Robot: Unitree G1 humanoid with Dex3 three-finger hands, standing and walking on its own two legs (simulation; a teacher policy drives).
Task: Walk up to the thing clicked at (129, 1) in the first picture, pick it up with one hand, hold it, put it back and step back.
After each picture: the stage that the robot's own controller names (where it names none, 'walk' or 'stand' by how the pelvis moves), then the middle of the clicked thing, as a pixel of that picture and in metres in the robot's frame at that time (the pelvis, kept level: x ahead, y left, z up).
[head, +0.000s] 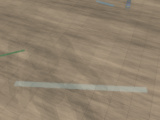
stand; (128, 4) +2.18 -0.65 -0.72
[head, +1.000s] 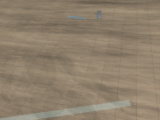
walk; (99, 15) +2.10 -0.10 -0.69
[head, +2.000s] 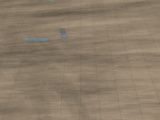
walk; (63, 33) +1.48 +0.31 -0.72
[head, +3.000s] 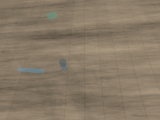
walk; (63, 65) +1.01 +0.28 -0.71
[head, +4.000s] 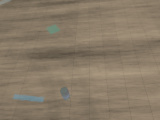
walk; (65, 93) +0.69 +0.27 -0.71
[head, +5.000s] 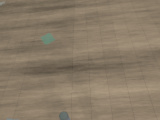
stand; (64, 118) +0.46 +0.24 -0.71
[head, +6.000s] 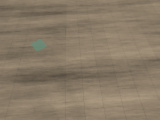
stand; out of the picture +0.40 +0.22 -0.72
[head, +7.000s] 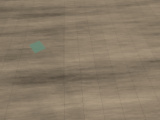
stand; out of the picture +0.39 +0.22 -0.72
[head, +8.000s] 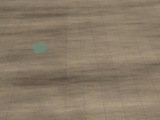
stand; out of the picture +0.37 +0.21 -0.73
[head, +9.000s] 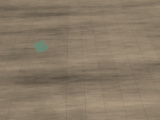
stand; out of the picture +0.38 +0.21 -0.73
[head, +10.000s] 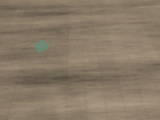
stand; out of the picture +0.36 +0.21 -0.73
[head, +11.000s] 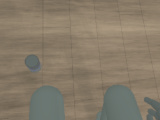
go down; (33, 64) +0.45 +0.23 -0.39
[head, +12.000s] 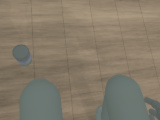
go down; (23, 56) +0.45 +0.25 -0.30
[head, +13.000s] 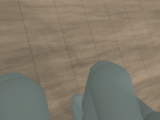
close in; out of the picture +0.44 +0.28 -0.23
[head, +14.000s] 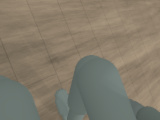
close; out of the picture +0.43 +0.30 -0.22
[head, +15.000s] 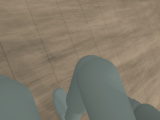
lift; out of the picture +0.42 +0.29 -0.23
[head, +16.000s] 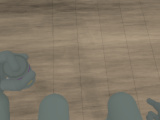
lift; (20, 73) +0.35 +0.22 -0.03
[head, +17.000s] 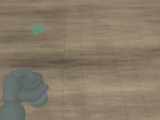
hold; (35, 90) +0.32 +0.18 -0.01
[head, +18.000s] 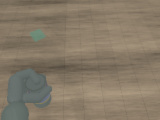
hold; (39, 91) +0.32 +0.18 -0.01
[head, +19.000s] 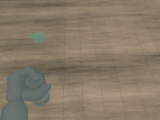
hold; (37, 89) +0.33 +0.18 +0.00
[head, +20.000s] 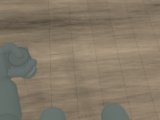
crouch; (23, 64) +0.41 +0.21 -0.06
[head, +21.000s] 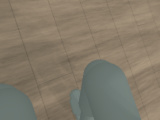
lower; out of the picture +0.46 +0.30 -0.19
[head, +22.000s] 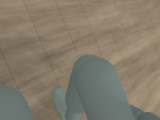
lower; out of the picture +0.43 +0.31 -0.23
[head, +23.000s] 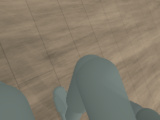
lower; out of the picture +0.44 +0.31 -0.23
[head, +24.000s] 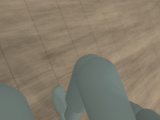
lower; out of the picture +0.44 +0.31 -0.23
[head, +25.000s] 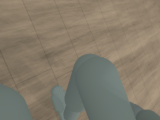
lower; out of the picture +0.44 +0.31 -0.23
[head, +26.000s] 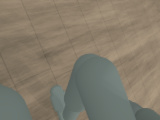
withdraw; out of the picture +0.44 +0.31 -0.23
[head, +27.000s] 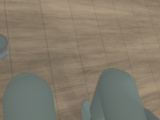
stand; out of the picture +0.45 +0.27 -0.26
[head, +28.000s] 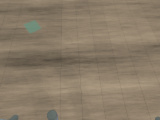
stand; (53, 117) +0.41 +0.21 -0.62
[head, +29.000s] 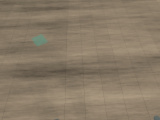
stand; out of the picture +0.41 +0.21 -0.66
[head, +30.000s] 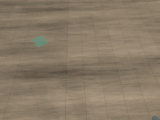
stand; out of the picture +0.41 +0.21 -0.67
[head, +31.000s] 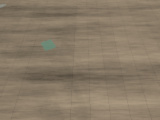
stand; out of the picture +0.42 +0.19 -0.72
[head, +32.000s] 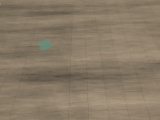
stand; out of the picture +0.39 +0.21 -0.72
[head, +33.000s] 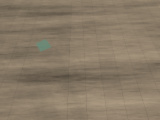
walk; out of the picture +0.40 +0.21 -0.73
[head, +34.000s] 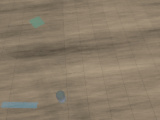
walk; (61, 97) +0.54 +0.23 -0.70
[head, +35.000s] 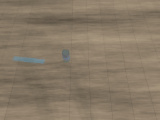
walk; (66, 55) +0.89 +0.18 -0.69
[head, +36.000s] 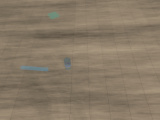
stand; (67, 63) +1.04 +0.22 -0.71
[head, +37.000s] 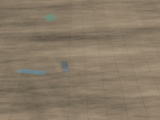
stand; (64, 67) +1.02 +0.20 -0.73
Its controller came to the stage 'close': yes
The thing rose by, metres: 0.71
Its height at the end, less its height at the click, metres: +0.00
